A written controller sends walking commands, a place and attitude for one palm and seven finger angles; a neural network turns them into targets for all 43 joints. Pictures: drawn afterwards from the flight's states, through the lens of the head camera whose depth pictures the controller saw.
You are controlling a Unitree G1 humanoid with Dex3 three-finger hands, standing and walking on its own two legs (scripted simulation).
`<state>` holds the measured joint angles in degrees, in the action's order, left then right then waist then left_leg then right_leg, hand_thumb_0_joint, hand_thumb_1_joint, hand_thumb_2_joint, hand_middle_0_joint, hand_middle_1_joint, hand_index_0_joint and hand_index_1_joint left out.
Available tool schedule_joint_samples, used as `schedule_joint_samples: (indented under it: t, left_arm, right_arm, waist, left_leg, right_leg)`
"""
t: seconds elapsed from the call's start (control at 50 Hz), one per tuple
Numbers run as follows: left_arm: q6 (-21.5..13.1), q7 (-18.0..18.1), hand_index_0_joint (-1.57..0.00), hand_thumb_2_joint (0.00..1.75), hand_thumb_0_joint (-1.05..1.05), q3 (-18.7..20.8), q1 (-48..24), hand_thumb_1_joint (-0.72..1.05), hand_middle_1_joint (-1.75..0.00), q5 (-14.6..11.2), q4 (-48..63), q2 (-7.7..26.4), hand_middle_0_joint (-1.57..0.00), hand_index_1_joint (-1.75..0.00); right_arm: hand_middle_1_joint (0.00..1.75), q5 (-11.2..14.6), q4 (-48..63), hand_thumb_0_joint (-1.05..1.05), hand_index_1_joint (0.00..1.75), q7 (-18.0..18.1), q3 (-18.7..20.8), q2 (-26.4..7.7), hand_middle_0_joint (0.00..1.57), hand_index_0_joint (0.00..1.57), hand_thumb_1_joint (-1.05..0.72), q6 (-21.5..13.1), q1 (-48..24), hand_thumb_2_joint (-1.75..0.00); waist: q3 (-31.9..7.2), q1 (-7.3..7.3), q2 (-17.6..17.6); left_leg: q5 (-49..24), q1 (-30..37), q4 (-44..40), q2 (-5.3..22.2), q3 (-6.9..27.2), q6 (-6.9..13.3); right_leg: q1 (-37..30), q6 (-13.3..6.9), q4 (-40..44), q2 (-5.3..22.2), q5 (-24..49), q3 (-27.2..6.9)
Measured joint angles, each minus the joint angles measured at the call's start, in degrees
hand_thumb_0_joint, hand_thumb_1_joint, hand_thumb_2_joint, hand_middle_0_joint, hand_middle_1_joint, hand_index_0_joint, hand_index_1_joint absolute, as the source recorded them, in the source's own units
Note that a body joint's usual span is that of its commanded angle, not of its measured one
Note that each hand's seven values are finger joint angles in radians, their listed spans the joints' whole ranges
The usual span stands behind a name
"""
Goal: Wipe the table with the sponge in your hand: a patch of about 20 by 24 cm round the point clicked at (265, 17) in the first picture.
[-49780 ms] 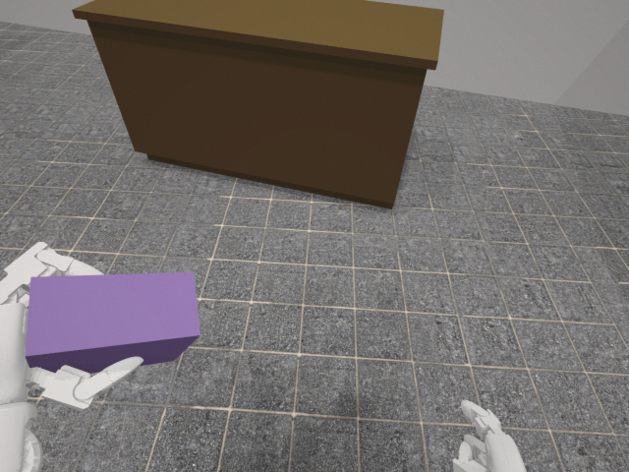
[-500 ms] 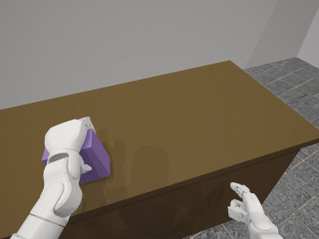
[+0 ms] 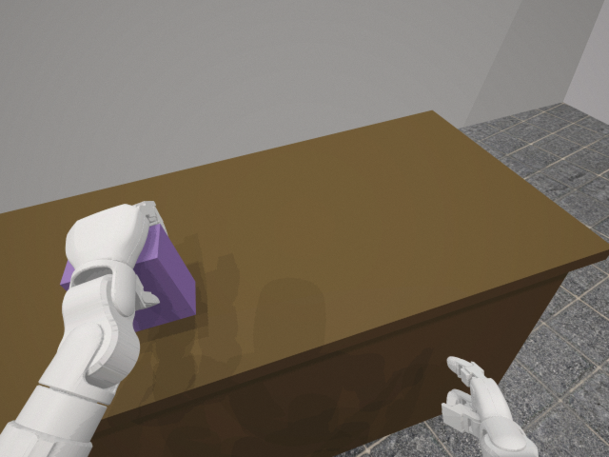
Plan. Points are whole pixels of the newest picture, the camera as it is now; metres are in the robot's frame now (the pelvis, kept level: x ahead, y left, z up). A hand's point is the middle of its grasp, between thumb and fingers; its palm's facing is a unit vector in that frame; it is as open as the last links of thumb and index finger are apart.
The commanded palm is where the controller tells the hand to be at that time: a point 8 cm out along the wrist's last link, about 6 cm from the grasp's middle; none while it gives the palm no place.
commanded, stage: lift the sponge slowly off the table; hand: left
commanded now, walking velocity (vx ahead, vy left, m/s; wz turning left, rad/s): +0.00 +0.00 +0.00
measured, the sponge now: (144, 292) +0.29 +0.28 +0.08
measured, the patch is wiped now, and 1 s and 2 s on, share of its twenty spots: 1.00 1.00 1.00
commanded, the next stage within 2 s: bring the sponge back beside the body in 0.58 s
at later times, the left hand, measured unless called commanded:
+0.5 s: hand (127, 239) +0.30 +0.27 +0.18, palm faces +0.18 -0.13 -0.97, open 10.3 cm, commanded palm +0.26 +0.27 +0.25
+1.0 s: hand (120, 263) +0.27 +0.27 +0.16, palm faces +0.18 -0.18 -0.97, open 10.3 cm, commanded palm +0.22 +0.27 +0.23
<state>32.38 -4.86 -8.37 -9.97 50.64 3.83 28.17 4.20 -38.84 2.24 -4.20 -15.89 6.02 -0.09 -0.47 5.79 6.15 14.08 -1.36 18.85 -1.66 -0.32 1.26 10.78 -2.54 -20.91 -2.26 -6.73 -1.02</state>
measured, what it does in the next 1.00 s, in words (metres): stands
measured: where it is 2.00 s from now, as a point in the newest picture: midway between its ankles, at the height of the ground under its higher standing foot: outside the picture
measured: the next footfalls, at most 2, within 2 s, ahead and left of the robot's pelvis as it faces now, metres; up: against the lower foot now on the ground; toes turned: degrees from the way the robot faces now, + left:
none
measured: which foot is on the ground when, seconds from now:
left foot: down 0.00-1.00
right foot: down 0.00-1.00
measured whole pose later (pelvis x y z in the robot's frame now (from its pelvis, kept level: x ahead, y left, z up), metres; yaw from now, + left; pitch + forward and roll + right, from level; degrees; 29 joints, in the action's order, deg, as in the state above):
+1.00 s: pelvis +0.00 +0.01 +0.00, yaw +0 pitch -4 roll +0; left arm 35.3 -6.8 -6.3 -4.9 47.1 16.6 29.8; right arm 4.1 -35.9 1.4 -4.9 -15.6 7.5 -1.4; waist -0.1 7.2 5.9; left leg 14.7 -1.1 19.3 -1.9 -0.4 1.7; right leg 10.5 -2.1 -21.3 -2.1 -7.3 -1.3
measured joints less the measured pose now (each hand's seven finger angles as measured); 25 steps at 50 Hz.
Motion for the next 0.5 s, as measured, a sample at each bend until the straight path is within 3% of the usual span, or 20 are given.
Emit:
schedule_joint_samples:
  t: [0.26,0.5]
  left_arm:
    - [-0.12,-1.92,-0.74,1.05,0.00,-1.06,-2.59,-0.53,-1.33,-0.30,1.57,1.09,-0.69,-1.30]
    - [1.93,-2.94,-0.74,1.05,0.00,-0.31,-4.62,-0.53,-1.33,-1.47,3.82,1.31,-0.69,-1.30]
  right_arm:
    - [0.30,0.09,0.71,0.02,0.29,0.45,-0.42,0.29,0.20,0.20,-0.91,-0.77,-1.42,-0.90]
    - [0.30,0.20,1.55,0.02,0.29,-0.16,-1.13,0.66,0.20,0.20,-0.91,-0.07,-1.49,-0.90]
  waist:
    - [0.43,0.89,-0.51]
    - [-0.05,0.72,-0.22]
  left_leg:
    - [-0.40,0.05,-0.07,-0.41,0.48,0.23]
    - [-0.63,0.13,-0.68,-0.71,0.21,0.59]
  right_leg:
    - [-0.34,0.22,0.34,0.46,0.32,0.37]
    - [-0.33,0.62,0.85,0.71,0.58,0.00]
